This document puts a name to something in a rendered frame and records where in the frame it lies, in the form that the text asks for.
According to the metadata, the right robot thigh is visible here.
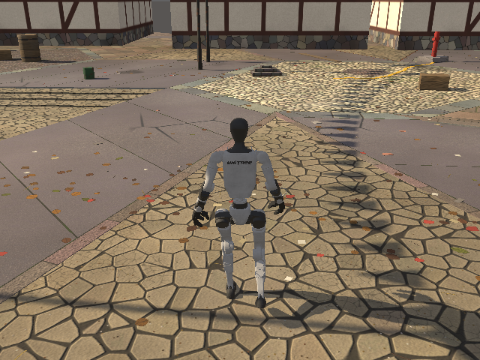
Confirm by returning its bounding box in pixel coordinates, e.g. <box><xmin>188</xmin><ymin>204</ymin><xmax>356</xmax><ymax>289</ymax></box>
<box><xmin>250</xmin><ymin>209</ymin><xmax>266</xmax><ymax>261</ymax></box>

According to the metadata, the left robot hand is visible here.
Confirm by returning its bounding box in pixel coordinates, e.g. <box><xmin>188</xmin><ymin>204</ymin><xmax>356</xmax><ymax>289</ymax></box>
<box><xmin>192</xmin><ymin>210</ymin><xmax>209</xmax><ymax>227</ymax></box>

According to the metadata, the right robot hand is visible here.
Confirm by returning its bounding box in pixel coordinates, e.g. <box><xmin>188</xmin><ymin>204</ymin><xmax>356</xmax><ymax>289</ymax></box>
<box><xmin>268</xmin><ymin>201</ymin><xmax>285</xmax><ymax>215</ymax></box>

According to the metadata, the left robot forearm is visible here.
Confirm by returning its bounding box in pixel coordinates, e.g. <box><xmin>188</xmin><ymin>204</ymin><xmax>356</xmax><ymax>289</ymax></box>
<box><xmin>194</xmin><ymin>181</ymin><xmax>210</xmax><ymax>212</ymax></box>

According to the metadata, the left robot foot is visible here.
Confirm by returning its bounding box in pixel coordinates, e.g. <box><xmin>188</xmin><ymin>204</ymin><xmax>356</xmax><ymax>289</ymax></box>
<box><xmin>226</xmin><ymin>281</ymin><xmax>236</xmax><ymax>299</ymax></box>

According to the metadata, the left robot upper arm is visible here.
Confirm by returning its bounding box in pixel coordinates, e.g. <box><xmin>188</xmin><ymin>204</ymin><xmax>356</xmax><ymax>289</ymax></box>
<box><xmin>202</xmin><ymin>151</ymin><xmax>224</xmax><ymax>193</ymax></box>

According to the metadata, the right robot upper arm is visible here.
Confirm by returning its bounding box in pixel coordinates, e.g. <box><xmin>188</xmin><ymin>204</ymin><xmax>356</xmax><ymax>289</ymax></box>
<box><xmin>255</xmin><ymin>150</ymin><xmax>278</xmax><ymax>191</ymax></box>

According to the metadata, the right robot forearm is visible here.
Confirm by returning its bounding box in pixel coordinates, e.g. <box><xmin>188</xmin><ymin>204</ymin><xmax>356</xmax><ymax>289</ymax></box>
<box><xmin>270</xmin><ymin>179</ymin><xmax>284</xmax><ymax>204</ymax></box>

